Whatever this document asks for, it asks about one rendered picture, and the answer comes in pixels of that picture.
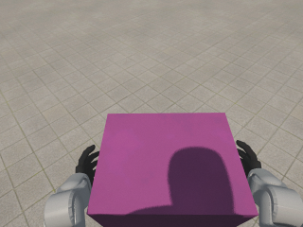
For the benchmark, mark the left robot forearm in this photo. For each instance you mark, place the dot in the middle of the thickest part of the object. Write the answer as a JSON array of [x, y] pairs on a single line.
[[66, 207]]

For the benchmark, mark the right robot hand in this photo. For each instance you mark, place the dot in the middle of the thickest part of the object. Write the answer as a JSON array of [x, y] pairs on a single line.
[[248, 158]]

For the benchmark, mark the left robot hand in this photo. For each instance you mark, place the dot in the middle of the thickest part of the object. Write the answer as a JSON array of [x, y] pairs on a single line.
[[84, 164]]

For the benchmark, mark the carton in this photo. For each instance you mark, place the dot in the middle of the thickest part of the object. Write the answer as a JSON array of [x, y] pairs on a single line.
[[169, 170]]

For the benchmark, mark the right robot forearm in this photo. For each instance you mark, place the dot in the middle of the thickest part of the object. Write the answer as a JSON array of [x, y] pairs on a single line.
[[278, 205]]

